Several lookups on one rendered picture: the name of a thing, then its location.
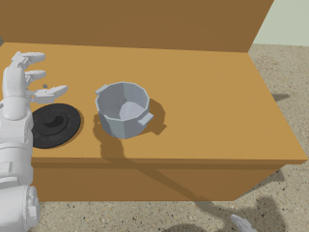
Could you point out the robot left hand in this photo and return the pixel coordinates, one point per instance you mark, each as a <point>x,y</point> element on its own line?
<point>16,80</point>

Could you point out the lid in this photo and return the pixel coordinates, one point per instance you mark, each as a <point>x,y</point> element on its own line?
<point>68,123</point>

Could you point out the robot left forearm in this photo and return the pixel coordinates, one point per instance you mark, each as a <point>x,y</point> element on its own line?
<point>16,143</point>

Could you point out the table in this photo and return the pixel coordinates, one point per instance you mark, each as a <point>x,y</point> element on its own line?
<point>217,131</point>

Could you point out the robot right hand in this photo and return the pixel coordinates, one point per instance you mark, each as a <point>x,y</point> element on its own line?
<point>242,223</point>

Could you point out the knob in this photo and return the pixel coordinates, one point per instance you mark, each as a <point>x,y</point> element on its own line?
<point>49,119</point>

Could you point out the robot left upper arm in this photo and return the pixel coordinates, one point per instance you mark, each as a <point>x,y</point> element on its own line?
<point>19,208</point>

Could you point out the pot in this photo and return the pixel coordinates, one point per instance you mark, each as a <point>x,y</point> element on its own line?
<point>123,109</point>

